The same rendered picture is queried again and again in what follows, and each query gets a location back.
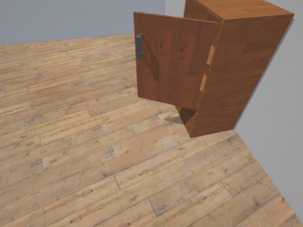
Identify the cupboard door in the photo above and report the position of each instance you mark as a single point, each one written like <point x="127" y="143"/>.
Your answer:
<point x="175" y="52"/>

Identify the handle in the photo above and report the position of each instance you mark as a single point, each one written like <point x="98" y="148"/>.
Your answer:
<point x="138" y="47"/>

